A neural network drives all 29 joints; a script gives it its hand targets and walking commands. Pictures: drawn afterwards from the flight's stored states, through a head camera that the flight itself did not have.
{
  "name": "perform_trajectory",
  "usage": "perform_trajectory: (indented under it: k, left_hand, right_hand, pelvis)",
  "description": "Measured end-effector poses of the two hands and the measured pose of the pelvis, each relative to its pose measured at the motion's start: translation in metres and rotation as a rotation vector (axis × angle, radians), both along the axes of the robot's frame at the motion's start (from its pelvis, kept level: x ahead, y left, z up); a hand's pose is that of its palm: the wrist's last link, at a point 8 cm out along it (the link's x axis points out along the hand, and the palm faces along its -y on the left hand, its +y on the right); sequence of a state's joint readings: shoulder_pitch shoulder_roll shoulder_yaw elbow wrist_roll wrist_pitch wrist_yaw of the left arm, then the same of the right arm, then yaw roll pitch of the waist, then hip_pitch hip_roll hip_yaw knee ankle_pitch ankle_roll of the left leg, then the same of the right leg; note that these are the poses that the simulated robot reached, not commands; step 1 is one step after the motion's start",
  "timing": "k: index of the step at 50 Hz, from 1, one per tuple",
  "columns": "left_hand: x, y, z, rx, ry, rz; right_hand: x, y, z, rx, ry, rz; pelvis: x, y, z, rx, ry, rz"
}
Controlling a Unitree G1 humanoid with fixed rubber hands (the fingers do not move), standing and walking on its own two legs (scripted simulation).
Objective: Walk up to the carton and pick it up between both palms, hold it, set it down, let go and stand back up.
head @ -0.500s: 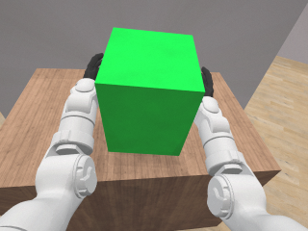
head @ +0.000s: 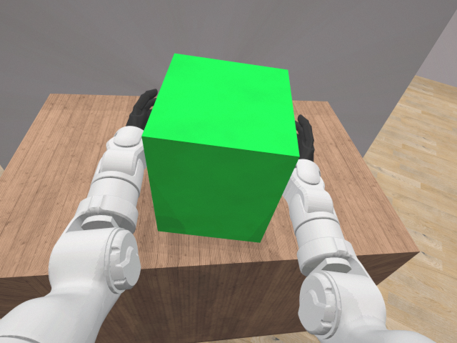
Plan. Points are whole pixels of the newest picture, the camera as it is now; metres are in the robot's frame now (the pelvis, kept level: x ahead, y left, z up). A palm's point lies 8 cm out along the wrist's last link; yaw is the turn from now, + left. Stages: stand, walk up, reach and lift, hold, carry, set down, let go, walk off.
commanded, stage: set down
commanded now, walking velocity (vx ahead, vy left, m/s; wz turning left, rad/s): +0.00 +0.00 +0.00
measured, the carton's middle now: (220, 154) +0.41 +0.01 +0.12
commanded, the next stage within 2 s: none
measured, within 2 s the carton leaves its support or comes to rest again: rests again in 1.44 s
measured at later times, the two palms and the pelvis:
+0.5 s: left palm (139, 135) +0.44 +0.16 +0.13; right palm (292, 174) +0.39 -0.13 +0.10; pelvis +0.01 +0.00 +0.00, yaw +0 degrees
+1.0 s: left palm (144, 143) +0.45 +0.15 +0.11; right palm (291, 184) +0.38 -0.13 +0.08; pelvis +0.01 +0.00 +0.00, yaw +0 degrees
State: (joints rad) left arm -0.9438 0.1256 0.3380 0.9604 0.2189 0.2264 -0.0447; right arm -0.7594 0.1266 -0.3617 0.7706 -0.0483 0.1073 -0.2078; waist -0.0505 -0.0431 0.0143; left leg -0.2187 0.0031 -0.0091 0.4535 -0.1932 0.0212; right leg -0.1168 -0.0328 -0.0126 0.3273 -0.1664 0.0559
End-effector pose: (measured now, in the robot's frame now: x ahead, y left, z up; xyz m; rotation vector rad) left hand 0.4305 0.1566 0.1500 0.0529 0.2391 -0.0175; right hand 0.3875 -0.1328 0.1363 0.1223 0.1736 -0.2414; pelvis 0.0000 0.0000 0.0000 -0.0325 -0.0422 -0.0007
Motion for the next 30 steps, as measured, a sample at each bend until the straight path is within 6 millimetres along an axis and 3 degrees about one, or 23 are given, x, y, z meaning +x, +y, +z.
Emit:
perform_trajectory:
  k: [17,30]
  left_hand:
    - [0.007,0.002,-0.01,0.0,0.018,-0.033]
    - [0.017,0.004,-0.03,-0.004,0.051,-0.061]
  right_hand:
    - [-0.002,0.003,-0.016,-0.007,0.024,-0.026]
    - [0.0,0.006,-0.042,-0.009,0.074,-0.042]
  pelvis:
    - [0.003,0.001,0.0,0.001,0.005,0.0]
    - [0.011,0.002,0.0,0.002,0.016,0.0]
